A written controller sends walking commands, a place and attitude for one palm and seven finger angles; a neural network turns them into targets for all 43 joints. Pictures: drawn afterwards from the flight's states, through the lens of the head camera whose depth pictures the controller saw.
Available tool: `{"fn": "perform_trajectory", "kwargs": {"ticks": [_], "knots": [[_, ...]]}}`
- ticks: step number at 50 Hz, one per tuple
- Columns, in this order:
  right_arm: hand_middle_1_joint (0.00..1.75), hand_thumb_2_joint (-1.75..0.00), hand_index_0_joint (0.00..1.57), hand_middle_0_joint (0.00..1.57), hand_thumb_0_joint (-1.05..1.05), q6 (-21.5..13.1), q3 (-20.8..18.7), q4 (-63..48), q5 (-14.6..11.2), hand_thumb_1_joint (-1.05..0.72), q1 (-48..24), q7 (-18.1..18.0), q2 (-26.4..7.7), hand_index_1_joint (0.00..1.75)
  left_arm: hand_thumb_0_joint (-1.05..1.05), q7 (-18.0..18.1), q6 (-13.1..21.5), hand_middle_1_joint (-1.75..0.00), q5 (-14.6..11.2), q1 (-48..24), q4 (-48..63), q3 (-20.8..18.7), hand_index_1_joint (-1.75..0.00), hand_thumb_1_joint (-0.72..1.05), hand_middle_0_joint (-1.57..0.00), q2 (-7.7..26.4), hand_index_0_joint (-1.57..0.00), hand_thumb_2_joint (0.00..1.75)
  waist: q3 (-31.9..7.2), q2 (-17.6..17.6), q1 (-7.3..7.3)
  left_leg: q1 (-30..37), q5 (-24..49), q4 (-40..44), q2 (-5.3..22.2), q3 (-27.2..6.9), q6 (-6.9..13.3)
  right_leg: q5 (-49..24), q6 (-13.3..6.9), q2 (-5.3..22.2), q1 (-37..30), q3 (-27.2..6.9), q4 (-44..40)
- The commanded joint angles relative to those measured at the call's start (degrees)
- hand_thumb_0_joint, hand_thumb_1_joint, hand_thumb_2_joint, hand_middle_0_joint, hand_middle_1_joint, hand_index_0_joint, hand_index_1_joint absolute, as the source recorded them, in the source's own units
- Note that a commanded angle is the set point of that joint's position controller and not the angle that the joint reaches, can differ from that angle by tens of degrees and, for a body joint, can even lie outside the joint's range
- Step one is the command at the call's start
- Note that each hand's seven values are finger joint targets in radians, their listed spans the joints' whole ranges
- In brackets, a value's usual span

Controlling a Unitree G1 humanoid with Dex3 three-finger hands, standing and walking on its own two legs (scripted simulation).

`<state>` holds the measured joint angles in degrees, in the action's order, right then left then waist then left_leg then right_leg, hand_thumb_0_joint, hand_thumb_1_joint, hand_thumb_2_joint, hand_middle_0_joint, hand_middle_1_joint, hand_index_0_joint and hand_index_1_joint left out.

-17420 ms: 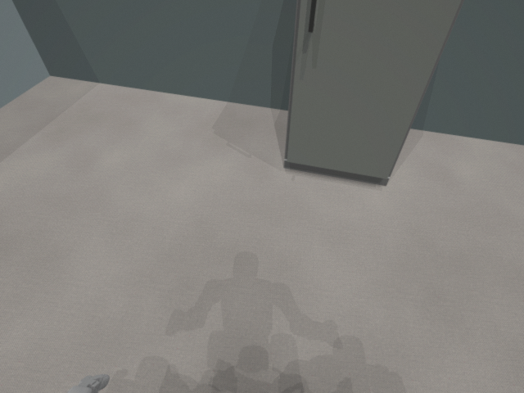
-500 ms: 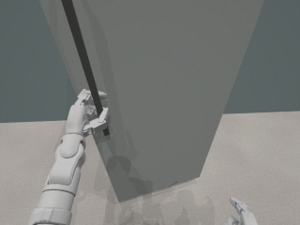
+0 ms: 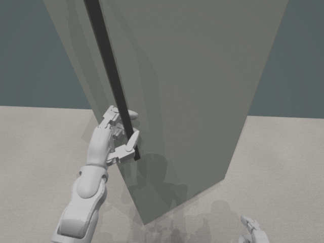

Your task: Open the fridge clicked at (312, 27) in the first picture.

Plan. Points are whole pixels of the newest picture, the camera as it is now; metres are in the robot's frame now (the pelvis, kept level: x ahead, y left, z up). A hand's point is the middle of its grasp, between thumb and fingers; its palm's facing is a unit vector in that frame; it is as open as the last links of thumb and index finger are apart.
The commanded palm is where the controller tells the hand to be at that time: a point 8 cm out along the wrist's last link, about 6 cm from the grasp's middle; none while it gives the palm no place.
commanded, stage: walk backward, drawing the door open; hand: left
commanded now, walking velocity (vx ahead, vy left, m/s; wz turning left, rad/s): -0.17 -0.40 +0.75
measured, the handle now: (112, 80) +0.35 +0.09 +0.27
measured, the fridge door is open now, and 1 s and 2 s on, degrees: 35 68 86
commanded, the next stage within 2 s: stop walking and hold the door back in 1.18 s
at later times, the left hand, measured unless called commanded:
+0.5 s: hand (183, 196) +0.18 -0.03 +0.13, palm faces +0.16 -0.97 -0.17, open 6.9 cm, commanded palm +0.15 +0.01 +0.14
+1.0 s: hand (276, 236) +0.12 -0.17 +0.13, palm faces +0.54 -0.82 -0.19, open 7.1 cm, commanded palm +0.07 -0.16 +0.14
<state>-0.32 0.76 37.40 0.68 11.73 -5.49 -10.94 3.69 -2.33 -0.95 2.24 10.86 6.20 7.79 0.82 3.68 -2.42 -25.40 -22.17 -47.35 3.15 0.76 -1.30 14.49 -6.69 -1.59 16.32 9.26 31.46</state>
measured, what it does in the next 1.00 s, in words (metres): steps to the right, turning left: left foot, then right foot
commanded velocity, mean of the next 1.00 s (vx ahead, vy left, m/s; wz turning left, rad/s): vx -0.17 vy -0.40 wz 0.75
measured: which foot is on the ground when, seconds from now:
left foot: up 0.00-0.14, down 0.16-0.36, up 0.38-0.52, down 0.54-0.72, up 0.74-0.94, down 0.96-1.00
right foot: down 0.00-0.16, up 0.18-0.34, down 0.36-0.52, up 0.54-0.70, down 0.72-0.94, up 0.96-1.00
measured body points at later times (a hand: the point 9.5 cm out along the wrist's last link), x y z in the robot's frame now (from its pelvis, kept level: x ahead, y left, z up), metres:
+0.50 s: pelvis -0.06 -0.18 -0.02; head -0.01 -0.18 +0.43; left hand +0.17 +0.02 +0.14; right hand +0.20 -0.32 -0.11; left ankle -0.07 -0.05 -0.71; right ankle +0.03 -0.26 -0.73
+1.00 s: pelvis -0.04 -0.42 -0.02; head +0.00 -0.38 +0.42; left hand +0.09 -0.13 +0.14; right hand +0.26 -0.44 -0.11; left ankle -0.11 -0.30 -0.73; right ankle +0.05 -0.44 -0.71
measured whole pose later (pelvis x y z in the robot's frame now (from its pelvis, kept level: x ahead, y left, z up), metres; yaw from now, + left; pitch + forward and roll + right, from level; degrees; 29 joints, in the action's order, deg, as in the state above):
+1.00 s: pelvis -0.04 -0.42 -0.02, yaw +45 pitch -2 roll +1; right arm -5.9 -0.9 33.5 1.9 4.9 -4.0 -9.7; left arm 1.4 2.4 2.0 0.9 22.0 9.3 10.8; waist 9.8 -1.4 -2.4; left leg -20.6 -16.0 -42.8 3.9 6.7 0.0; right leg 24.3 -0.1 2.4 27.9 6.3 54.9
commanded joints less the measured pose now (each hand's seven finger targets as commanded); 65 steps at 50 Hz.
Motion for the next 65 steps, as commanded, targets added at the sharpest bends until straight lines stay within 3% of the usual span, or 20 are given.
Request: {"fn": "perform_trajectory", "kwargs": {"ticks": [1,6,8,9,15,18,24,25,26,27,33,36,40,45,46,48,49,55,58,65], "knots": [[0.30,-0.90,0.20,0.20,0.00,-5.80,-1.21,-9.87,0.90,-0.90,-8.91,-1.06,-3.33,0.30,0.00,-0.48,7.14,-1.40,0.52,-11.54,18.74,0.00,-1.40,0.90,-0.45,1.93,-0.45,0.90,-9.89,-11.17,2.33,-3.00,-5.13,-8.75,0.58,3.36,-0.41,-17.83,-4.30,16.44,-7.02,-7.31,-8.62],[0.30,-0.90,0.20,0.20,0.00,-7.75,-1.48,-10.60,1.04,-0.90,-3.35,-0.79,-4.50,0.30,0.00,-0.87,8.40,-1.40,0.36,-11.91,24.28,6.41,-1.40,0.90,-0.45,-1.45,-0.45,0.90,-11.27,-6.64,-1.90,15.13,10.40,19.31,4.76,-0.27,2.72,-18.86,2.29,11.38,1.54,-2.51,8.79],[0.30,-0.90,0.20,0.20,0.00,-7.49,-2.66,-12.36,2.62,-0.90,-4.38,0.28,-8.12,0.30,0.00,-1.30,10.32,-1.40,1.72,-13.66,24.25,7.10,-1.40,0.90,-0.45,-1.01,-0.45,0.90,-10.95,12.70,-1.15,27.23,47.03,28.14,28.49,-37.16,14.88,15.15,13.54,2.95,22.67,-10.03,32.11],[0.30,-0.90,0.20,0.20,0.00,-6.51,-2.71,-12.66,2.76,-0.90,-5.97,0.88,-8.87,0.30,0.00,-1.24,11.20,-1.40,3.33,-11.47,21.37,5.10,-1.40,0.90,-0.45,0.55,-0.45,0.90,-10.50,8.63,-0.03,24.77,45.45,28.14,32.11,-41.47,17.19,15.11,14.50,5.00,22.40,-16.89,41.45],[0.30,-0.90,0.20,0.20,0.00,-8.35,-3.91,-11.80,-0.69,-0.90,-12.45,3.14,-7.34,0.30,0.00,-1.56,9.62,-1.40,0.68,-11.60,25.25,5.00,-1.40,0.90,-0.45,-2.62,-0.45,0.90,-11.14,2.71,2.43,3.00,13.29,21.07,11.40,-9.33,3.80,3.68,8.74,2.54,-7.86,-9.13,3.98],[0.30,-0.90,0.20,0.20,0.00,-7.94,-3.23,-11.72,-2.37,-0.90,-11.27,2.68,-2.45,0.30,0.00,-0.18,8.80,-1.40,1.77,-14.56,29.92,0.27,-1.40,0.90,-0.45,4.24,-0.45,0.90,-16.83,-21.66,2.03,0.36,-8.87,-4.64,-4.23,4.74,-0.71,1.79,1.12,15.73,-8.75,-15.69,-13.02],[0.30,-0.90,0.20,0.20,0.00,-8.33,-2.46,-10.33,-0.65,-0.90,-10.92,0.66,-2.85,0.30,0.00,-1.99,8.77,-1.40,0.72,-14.83,28.61,4.09,-1.40,0.90,-0.45,0.49,-0.45,0.90,-11.65,-12.30,-1.24,9.03,-0.79,5.56,0.23,4.74,-0.36,-19.09,-0.23,13.89,2.02,-2.58,7.61],[0.30,-0.90,0.20,0.20,0.00,-8.30,-2.68,-10.78,-0.45,-0.90,-9.10,0.72,-4.39,0.30,0.00,-2.55,8.97,-1.40,0.33,-14.65,28.31,6.07,-1.40,0.90,-0.45,-1.48,-0.45,0.90,-10.52,-6.12,-2.65,17.34,11.69,18.47,5.80,-5.39,2.62,-9.92,3.44,10.21,13.29,-1.42,19.54],[0.30,-0.90,0.20,0.20,0.00,-8.62,-3.76,-11.89,0.72,-0.90,-9.99,1.03,-8.21,0.30,0.00,-3.20,9.89,-1.40,0.75,-14.56,28.06,7.03,-1.40,0.90,-0.45,-2.38,-0.45,0.90,-9.78,10.56,-1.58,23.89,33.57,27.94,23.56,-33.98,9.15,15.51,8.50,2.57,26.42,-4.20,32.42],[0.30,-0.90,0.20,0.20,0.00,-8.20,-3.45,-11.00,1.81,-0.90,-9.15,1.54,-8.51,0.30,0.00,-3.08,10.77,-1.40,3.16,-15.30,26.84,5.51,-1.40,0.90,-0.45,0.26,-0.45,0.90,-11.21,5.75,-1.32,20.50,31.94,30.14,29.77,-44.91,12.76,15.34,9.47,4.28,22.39,-14.07,39.75],[0.30,-0.90,0.20,0.20,0.00,-7.26,-3.73,-10.90,-0.36,-0.90,-15.61,3.52,-6.91,0.30,0.00,-1.32,9.43,-1.40,0.63,-10.30,28.83,2.30,-1.40,0.90,-0.45,0.17,-0.45,0.90,-9.35,10.56,3.82,-3.70,1.32,24.50,12.78,-11.51,4.14,9.44,7.82,3.42,-9.29,-12.52,6.35],[0.30,-0.90,0.20,0.20,0.00,-7.77,-3.83,-11.58,-2.22,-0.90,-12.24,3.12,-2.24,0.30,0.00,-0.15,8.16,-1.40,1.26,-12.98,32.35,-0.45,-1.40,0.90,-0.45,5.10,-0.45,0.90,-17.88,-20.57,3.38,-2.32,-11.03,-8.69,-4.07,4.59,-2.69,8.48,-1.93,16.56,-10.65,-20.09,-14.66],[0.30,-0.90,0.20,0.20,0.00,-8.55,-4.04,-10.15,-1.00,-0.90,-12.44,1.72,-2.32,0.30,0.00,-0.58,8.37,-1.40,1.31,-11.27,31.33,-0.63,-1.40,0.90,-0.45,4.89,-0.45,0.90,-13.44,-15.73,2.27,-6.53,-15.04,-23.68,-0.31,4.29,-1.52,-31.17,-5.75,19.46,-11.26,-12.27,-3.23],[0.30,-0.90,0.20,0.20,0.00,-8.28,-2.34,-10.55,-0.05,-0.90,-10.32,0.83,-2.45,0.30,0.00,-1.73,10.35,-1.40,0.46,-12.16,29.62,2.30,-1.40,0.90,-0.45,1.54,-0.45,0.90,-12.25,-11.56,-0.59,10.57,1.72,13.45,1.02,6.89,-0.08,-25.79,-0.70,13.28,-3.86,-1.97,8.82],[0.30,-0.90,0.20,0.20,0.00,-8.10,-3.03,-11.05,0.08,-0.90,-8.47,0.85,-3.99,0.30,0.00,-2.00,10.57,-1.40,0.36,-12.95,30.11,3.81,-1.40,0.90,-0.45,0.92,-0.45,0.90,-13.07,-7.40,-2.08,22.68,16.16,19.92,6.53,0.81,1.36,-14.76,1.93,12.01,7.38,-2.14,16.20],[0.30,-0.90,0.20,0.20,0.00,-7.87,-4.14,-12.20,2.11,-0.90,-8.61,1.34,-8.65,0.30,0.00,-2.44,11.63,-1.40,3.32,-12.41,27.24,3.17,-1.40,0.90,-0.45,1.12,-0.45,0.90,-13.45,6.23,-0.45,30.10,48.25,26.16,32.45,-38.62,14.55,16.51,9.02,5.17,22.80,-12.58,34.38],[0.30,-0.90,0.20,0.20,0.00,-6.67,-4.45,-12.67,1.60,-0.90,-9.04,1.54,-9.56,0.30,0.00,-2.36,11.57,-1.40,3.58,-10.66,23.85,1.63,-1.40,0.90,-0.45,1.70,-0.45,0.90,-12.12,2.19,-0.03,27.94,43.51,27.59,33.57,-38.00,16.48,14.65,9.69,6.15,21.96,-15.91,37.94],[0.30,-0.90,0.20,0.20,0.00,-7.65,-4.48,-11.33,-1.09,-0.90,-13.56,3.65,-7.25,0.30,0.00,-1.49,9.16,-1.40,0.46,-10.10,28.16,0.04,-1.40,0.90,-0.45,1.35,-0.45,0.90,-10.69,9.46,3.38,2.45,7.91,22.47,13.61,-7.67,3.93,4.21,8.31,3.47,-9.58,-9.41,4.16],[0.30,-0.90,0.20,0.20,0.00,-7.32,-3.74,-12.69,-2.70,-0.90,-12.47,3.18,-2.50,0.30,0.00,0.41,8.30,-1.40,0.93,-14.20,32.28,-4.56,-1.40,0.90,-0.45,8.22,-0.45,0.90,-15.80,-23.90,3.75,-0.60,-13.40,-13.34,-4.27,5.40,-1.57,7.74,-2.03,18.51,-7.48,-22.51,-15.95],[0.30,-0.90,0.20,0.20,0.00,-6.35,-2.07,-9.23,-0.50,-0.90,-9.83,0.72,-3.33,0.30,0.00,-0.43,7.50,-1.40,-0.87,-8.38,17.84,-2.42,-1.40,0.90,-0.45,3.32,-0.45,0.90,-11.90,-10.93,0.12,11.44,-0.14,10.00,-0.01,7.18,-0.51,-17.50,0.20,14.77,0.87,-3.40,7.13]]}}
